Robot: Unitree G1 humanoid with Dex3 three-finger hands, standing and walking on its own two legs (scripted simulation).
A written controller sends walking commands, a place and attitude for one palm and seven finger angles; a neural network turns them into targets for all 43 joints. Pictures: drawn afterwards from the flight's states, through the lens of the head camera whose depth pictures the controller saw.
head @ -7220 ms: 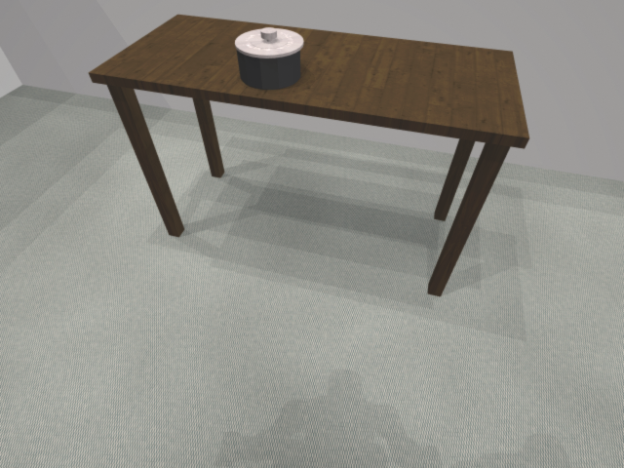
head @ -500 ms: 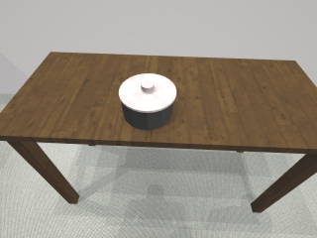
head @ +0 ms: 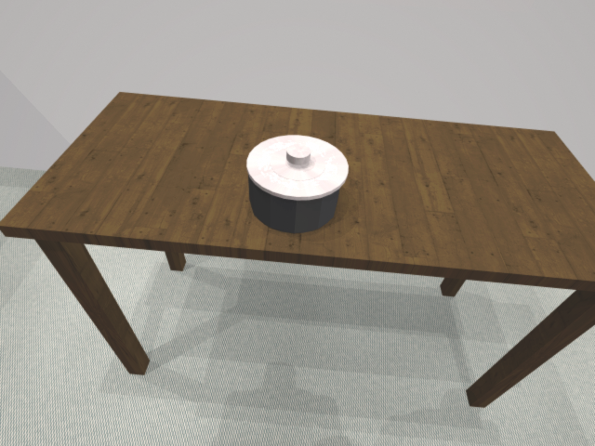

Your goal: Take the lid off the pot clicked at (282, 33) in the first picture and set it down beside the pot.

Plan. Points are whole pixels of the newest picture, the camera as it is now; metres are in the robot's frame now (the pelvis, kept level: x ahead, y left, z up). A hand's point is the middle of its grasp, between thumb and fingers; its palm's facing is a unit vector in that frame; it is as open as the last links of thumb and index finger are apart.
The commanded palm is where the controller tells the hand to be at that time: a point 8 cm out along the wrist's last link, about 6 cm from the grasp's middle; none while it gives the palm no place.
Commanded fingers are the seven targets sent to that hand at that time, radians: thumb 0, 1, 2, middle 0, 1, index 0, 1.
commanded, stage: look again from close up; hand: left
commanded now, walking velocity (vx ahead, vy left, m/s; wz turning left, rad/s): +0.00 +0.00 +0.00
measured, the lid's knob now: (298, 154) +0.58 +0.04 +0.09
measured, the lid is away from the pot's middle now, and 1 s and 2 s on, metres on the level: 0.00 0.00 0.00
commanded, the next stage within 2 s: shuffle to correct the standing spot in 0.34 s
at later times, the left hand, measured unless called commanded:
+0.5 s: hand out of the picture -0.03 +0.16 -0.18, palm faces +0.04 -0.99 -0.15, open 7.4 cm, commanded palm none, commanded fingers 0.00 0.90 0.90 -0.20 -0.30 -0.20 -0.30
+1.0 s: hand out of the picture +0.01 +0.12 -0.19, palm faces +0.09 -0.99 -0.12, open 7.4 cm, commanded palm none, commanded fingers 0.00 0.90 0.90 -0.20 -0.30 -0.20 -0.30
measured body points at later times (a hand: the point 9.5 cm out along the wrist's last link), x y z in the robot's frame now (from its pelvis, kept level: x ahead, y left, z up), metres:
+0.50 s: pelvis +0.00 +0.00 +0.00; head -0.01 +0.02 +0.45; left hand -0.03 +0.22 -0.16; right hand +0.00 -0.22 -0.15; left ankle +0.04 +0.07 -0.74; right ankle +0.02 -0.13 -0.74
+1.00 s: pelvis +0.07 -0.03 -0.01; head +0.08 +0.00 +0.44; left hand +0.01 +0.18 -0.17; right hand +0.07 -0.25 -0.16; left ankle +0.04 +0.07 -0.74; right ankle +0.02 -0.13 -0.74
